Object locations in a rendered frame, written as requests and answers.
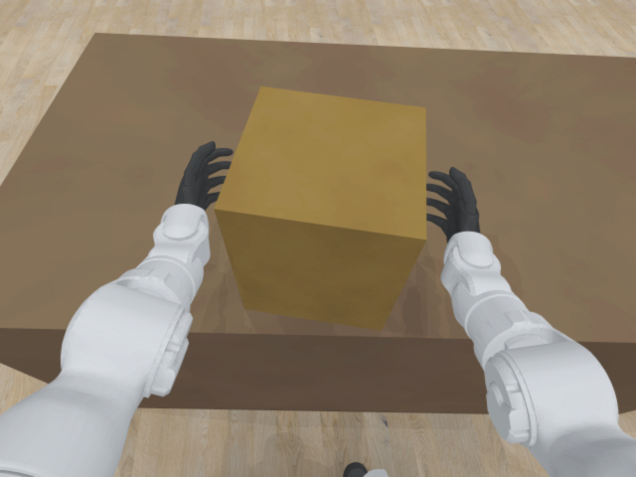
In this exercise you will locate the right robot hand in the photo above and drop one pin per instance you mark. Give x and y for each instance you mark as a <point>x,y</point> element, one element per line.
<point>461,213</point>

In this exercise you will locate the right robot forearm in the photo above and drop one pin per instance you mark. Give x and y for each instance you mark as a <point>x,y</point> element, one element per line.
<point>493,317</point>

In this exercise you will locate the robot right upper arm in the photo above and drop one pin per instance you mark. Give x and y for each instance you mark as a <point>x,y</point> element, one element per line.
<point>554,399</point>

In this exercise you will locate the left robot forearm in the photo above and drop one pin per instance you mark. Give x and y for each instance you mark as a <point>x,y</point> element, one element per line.
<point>174,267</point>

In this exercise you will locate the left robot hand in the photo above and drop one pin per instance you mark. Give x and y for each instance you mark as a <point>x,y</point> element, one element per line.
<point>195,185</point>

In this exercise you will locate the carton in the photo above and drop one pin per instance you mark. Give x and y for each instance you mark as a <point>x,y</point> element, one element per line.
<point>323,210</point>

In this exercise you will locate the pedestal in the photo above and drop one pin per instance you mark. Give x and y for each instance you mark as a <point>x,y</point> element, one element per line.
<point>548,142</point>

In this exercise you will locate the robot left upper arm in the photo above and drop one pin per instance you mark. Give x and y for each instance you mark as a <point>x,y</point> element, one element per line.
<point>128,345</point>

